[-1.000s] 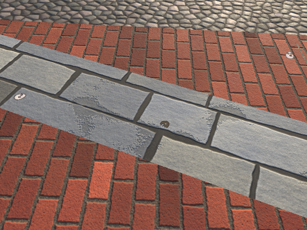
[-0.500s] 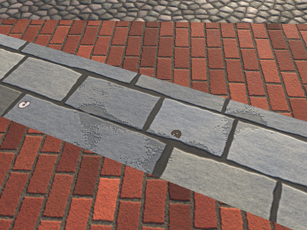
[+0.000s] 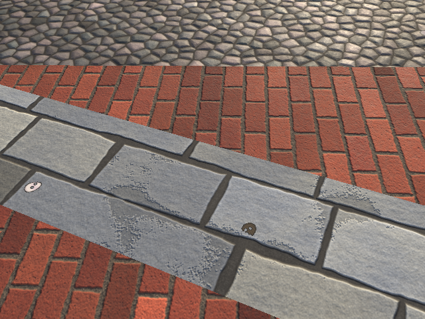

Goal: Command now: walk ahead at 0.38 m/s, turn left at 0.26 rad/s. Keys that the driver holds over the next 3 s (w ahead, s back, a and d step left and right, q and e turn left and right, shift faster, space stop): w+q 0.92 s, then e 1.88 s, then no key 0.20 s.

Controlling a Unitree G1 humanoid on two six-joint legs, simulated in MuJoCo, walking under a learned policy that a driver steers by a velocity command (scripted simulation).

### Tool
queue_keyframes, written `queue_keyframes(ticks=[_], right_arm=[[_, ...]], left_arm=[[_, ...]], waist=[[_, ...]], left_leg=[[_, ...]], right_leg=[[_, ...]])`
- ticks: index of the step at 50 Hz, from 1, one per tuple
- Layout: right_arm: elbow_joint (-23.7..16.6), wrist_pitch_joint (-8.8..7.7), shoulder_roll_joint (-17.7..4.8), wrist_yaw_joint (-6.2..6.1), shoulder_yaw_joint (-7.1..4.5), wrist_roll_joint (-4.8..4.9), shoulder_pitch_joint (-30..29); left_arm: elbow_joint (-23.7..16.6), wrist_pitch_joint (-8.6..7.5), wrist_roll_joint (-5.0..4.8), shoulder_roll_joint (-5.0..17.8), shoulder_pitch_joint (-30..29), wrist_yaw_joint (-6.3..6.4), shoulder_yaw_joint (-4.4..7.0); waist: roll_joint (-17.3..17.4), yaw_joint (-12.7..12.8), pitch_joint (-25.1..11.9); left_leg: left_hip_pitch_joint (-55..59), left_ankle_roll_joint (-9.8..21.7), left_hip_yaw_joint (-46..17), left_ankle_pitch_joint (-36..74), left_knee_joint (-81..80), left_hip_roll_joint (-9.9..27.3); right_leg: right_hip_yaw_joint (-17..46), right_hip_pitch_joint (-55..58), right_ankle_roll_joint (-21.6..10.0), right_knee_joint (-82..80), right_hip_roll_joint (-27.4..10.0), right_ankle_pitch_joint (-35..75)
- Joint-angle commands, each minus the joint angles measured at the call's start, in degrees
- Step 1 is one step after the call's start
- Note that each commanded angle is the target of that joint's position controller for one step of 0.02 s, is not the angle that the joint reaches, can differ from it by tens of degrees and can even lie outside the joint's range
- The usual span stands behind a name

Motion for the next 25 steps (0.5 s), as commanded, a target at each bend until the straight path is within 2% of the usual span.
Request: queue_keyframes(ticks=[1,2,3,4,5,6,9,11,14,16,18,20,21,22,23,24,25], right_arm=[[-8.2,-2.14,-0.5,0.81,0.30,0.72,-10.4],[-9.4,-2.03,-4.9,1.11,-0.79,-1.27,-11.6],[-9.1,-1.89,-4.9,1.66,-1.05,-1.82,-11.9],[-8.5,-1.92,-2.8,2.18,-0.74,-1.40,-10.5],[-8.1,-1.87,-1.7,2.55,-0.65,-1.16,-9.5],[-8.4,-1.53,-2.0,2.88,-0.86,-1.36,-10.0],[-10.0,-0.49,-1.8,3.22,-1.07,-1.22,-12.1],[-12.5,-0.23,-0.9,3.43,-0.62,-0.96,-16.8],[-16.2,-0.17,0.2,4.07,0.49,-0.89,-24.7],[-18.0,0.04,-0.1,4.23,0.86,-0.96,-27.5],[-17.8,0.23,-2.2,4.06,0.37,-1.26,-24.6],[-15.8,0.31,-4.9,3.80,-0.66,-1.56,-16.2],[-13.9,0.24,-7.0,3.62,-1.59,-1.70,-9.9],[-12.0,0.05,-9.0,3.12,-2.78,-2.03,-3.3],[-12.0,0.13,-12.8,2.43,-4.06,-2.04,-2.5],[-14.3,0.68,-17.2,2.56,-4.75,-1.66,-4.9],[-13.7,1.07,-15.1,2.05,-4.37,-0.28,-5.4]], left_arm=[[2.9,-1.09,0.47,11.3,21.7,1.37,3.48],[3.7,-0.19,0.50,10.9,21.7,1.82,3.40],[1.8,-0.05,0.70,7.2,15.7,1.83,2.34],[0.4,-0.35,0.40,5.9,11.5,1.74,1.93],[-0.3,-0.75,0.23,5.3,9.2,1.84,1.62],[-0.2,-1.18,0.09,4.2,8.8,2.04,1.18],[1.6,-1.82,-0.04,3.2,13.0,2.28,0.54],[2.1,-1.89,-0.03,2.9,13.9,2.39,0.18],[2.5,-1.91,-0.04,2.4,13.2,2.72,-0.38],[3.1,-2.00,-0.24,4.1,14.0,3.08,-0.30],[3.6,-2.01,-0.59,6.0,14.4,3.70,0.10],[3.1,-1.51,-0.55,7.8,12.8,4.21,0.74],[2.3,-1.22,-0.37,8.4,11.4,3.93,1.07],[1.2,-1.10,-0.25,9.1,9.2,3.15,1.41],[-0.6,-1.04,0.45,5.2,8.9,2.29,0.96],[-5.4,-1.16,-0.68,3.1,9.7,1.44,0.79],[-7.1,-1.87,-0.15,6.3,3.0,0.90,1.27]], waist=[[-18.6,11.5,1.4],[-15.1,9.5,4.1],[-6.0,6.0,8.0],[-3.5,3.9,9.5],[-3.2,2.5,9.3],[-3.7,2.0,8.8],[-5.5,1.8,5.8],[-6.0,2.0,6.3],[-6.1,2.5,9.2],[-6.6,2.6,9.1],[-7.8,0.6,6.2],[-9.6,-3.6,1.5],[-10.0,-6.2,-1.8],[-7.8,-10.0,-4.6],[1.7,-8.8,-7.5],[8.4,-4.3,-11.6],[0.8,-5.6,-5.9]], left_leg=[[-34.6,3.4,3.0,-5.0,19.9,-3.2],[-37.7,4.1,2.5,-9.2,31.0,-1.2],[-37.7,5.0,-0.4,-4.3,35.6,2.1],[-36.5,5.0,-1.3,0.4,36.4,3.3],[-35.2,4.7,-1.1,3.9,36.0,4.1],[-35.2,4.3,0.2,6.5,36.0,4.3],[-37.3,3.7,3.5,10.0,37.7,3.2],[-37.6,3.3,5.9,12.6,34.4,2.6],[-32.8,3.1,10.1,16.9,20.8,1.3],[-27.2,4.0,13.8,16.9,13.3,-0.5],[-20.8,6.3,15.8,15.4,11.5,-3.1],[-12.4,9.7,15.0,11.9,11.1,-5.0],[-5.7,11.7,13.1,10.6,9.2,-5.5],[3.8,13.8,10.2,10.2,3.5,-5.0],[13.6,17.5,-6.2,4.4,1.7,7.6],[23.0,27.3,-39.2,2.5,-6.2,20.7],[18.0,25.9,-36.4,-4.1,-12.3,20.0]], right_leg=[[27.5,29.8,-3.5,-20.6,-18.1,-18.1],[35.5,24.4,-6.4,-22.4,-24.7,-18.8],[31.4,19.0,-6.1,-22.3,-23.2,-17.5],[25.7,15.6,-4.9,-23.0,-21.0,-12.6],[20.1,14.5,-3.6,-23.7,-18.9,-6.8],[15.0,15.1,-2.5,-23.3,-17.1,1.2],[4.8,19.2,-0.5,-19.4,-14.6,27.8],[0.3,17.9,0.0,-19.3,-13.4,34.7],[-4.8,13.3,0.5,-20.0,-11.3,37.7],[-6.9,13.2,0.6,-18.6,-12.1,46.2],[-8.8,15.8,0.9,-12.4,-13.4,62.4],[-9.4,17.1,0.7,-0.5,-15.0,71.4],[-8.7,15.6,0.2,8.7,-15.7,68.0],[-9.4,9.7,0.1,22.4,-14.5,56.2],[-8.9,-3.8,0.5,42.2,-8.7,10.8],[-0.1,-23.0,2.1,58.9,1.9,-15.0],[6.8,-29.7,1.5,57.1,-1.6,-8.0]])
Next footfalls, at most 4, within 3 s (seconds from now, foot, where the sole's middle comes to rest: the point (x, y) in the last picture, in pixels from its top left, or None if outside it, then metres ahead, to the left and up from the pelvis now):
0.46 left None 0.35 0.07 -0.77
1.00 right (207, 264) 0.72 0.07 -0.77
1.50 left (156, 290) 0.64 0.24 -0.77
1.98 right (224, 292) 0.62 0.02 -0.77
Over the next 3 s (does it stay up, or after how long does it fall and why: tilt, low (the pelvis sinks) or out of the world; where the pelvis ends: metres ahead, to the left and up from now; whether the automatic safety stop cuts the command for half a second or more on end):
stays up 0.57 0.11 0.00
